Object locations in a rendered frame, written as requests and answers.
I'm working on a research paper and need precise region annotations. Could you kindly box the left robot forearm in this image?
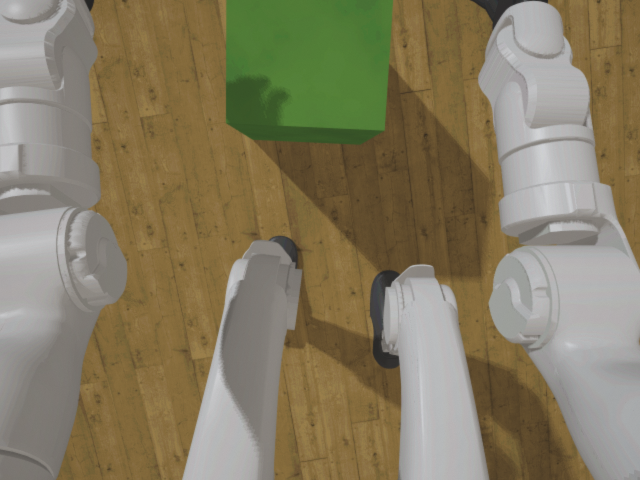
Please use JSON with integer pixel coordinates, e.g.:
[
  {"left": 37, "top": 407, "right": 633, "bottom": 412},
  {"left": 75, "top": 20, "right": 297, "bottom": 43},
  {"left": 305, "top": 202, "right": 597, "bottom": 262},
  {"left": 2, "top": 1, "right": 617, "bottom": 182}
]
[{"left": 0, "top": 0, "right": 101, "bottom": 215}]

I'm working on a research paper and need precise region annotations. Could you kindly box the robot left upper arm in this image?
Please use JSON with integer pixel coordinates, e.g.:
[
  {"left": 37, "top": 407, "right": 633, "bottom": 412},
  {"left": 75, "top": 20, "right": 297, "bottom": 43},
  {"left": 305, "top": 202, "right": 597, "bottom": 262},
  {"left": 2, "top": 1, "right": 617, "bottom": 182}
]
[{"left": 0, "top": 206, "right": 127, "bottom": 480}]

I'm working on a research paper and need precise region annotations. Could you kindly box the right robot hand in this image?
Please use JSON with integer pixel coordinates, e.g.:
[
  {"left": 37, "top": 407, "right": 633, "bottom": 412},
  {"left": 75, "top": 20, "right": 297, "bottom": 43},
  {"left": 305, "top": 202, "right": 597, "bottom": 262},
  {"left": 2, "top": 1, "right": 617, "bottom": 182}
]
[{"left": 471, "top": 0, "right": 548, "bottom": 30}]

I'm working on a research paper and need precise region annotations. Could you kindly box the left robot thigh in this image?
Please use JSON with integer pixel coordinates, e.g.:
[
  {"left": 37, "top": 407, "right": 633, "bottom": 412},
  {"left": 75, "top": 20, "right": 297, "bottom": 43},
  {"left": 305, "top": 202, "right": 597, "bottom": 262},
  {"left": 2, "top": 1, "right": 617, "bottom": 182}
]
[{"left": 182, "top": 253, "right": 302, "bottom": 480}]

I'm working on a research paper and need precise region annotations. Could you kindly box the robot right upper arm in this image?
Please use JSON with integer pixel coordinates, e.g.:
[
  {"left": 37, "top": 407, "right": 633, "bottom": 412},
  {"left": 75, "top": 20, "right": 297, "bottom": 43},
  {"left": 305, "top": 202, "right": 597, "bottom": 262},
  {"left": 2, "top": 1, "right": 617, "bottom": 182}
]
[{"left": 489, "top": 245, "right": 640, "bottom": 480}]

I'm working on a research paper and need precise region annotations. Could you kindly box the left robot foot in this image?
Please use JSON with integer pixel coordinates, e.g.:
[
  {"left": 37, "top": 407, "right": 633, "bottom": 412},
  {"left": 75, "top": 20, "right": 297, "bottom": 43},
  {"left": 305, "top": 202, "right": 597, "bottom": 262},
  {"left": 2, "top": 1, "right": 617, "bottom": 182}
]
[{"left": 268, "top": 236, "right": 298, "bottom": 269}]

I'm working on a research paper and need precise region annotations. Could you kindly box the right robot forearm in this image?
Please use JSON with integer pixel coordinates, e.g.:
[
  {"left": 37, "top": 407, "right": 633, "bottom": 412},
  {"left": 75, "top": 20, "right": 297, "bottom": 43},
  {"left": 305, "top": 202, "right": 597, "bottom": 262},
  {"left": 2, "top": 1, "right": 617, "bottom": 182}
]
[{"left": 478, "top": 1, "right": 640, "bottom": 273}]

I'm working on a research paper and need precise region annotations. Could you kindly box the carton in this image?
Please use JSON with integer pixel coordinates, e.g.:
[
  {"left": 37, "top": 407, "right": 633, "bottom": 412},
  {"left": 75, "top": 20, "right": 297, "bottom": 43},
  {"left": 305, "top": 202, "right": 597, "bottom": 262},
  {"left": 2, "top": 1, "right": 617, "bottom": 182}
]
[{"left": 226, "top": 0, "right": 393, "bottom": 145}]

